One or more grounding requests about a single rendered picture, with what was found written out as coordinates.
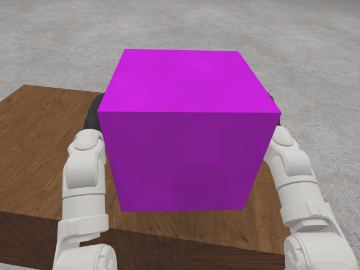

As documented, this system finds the pedestal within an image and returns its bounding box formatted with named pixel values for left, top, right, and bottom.
left=0, top=84, right=291, bottom=270

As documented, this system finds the robot left forearm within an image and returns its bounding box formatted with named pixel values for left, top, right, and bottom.
left=52, top=129, right=109, bottom=270

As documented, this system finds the carton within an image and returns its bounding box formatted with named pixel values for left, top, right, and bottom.
left=97, top=49, right=282, bottom=212

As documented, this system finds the left robot hand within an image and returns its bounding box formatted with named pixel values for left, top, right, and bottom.
left=83, top=92, right=105, bottom=132

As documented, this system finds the robot right forearm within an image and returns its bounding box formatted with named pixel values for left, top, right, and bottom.
left=263, top=125, right=359, bottom=270

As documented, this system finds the left robot upper arm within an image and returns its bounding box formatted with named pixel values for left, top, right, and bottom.
left=54, top=244, right=118, bottom=270

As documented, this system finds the right robot upper arm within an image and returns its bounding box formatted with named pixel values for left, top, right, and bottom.
left=284, top=232, right=358, bottom=270

